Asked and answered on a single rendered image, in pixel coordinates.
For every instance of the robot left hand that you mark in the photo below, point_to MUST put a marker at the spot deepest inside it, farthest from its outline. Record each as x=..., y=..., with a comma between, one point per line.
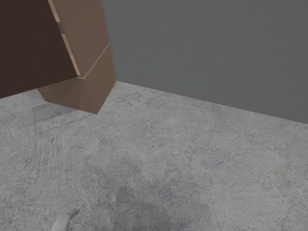
x=62, y=221

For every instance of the cupboard door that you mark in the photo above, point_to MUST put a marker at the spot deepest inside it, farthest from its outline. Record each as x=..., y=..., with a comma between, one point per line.
x=32, y=50

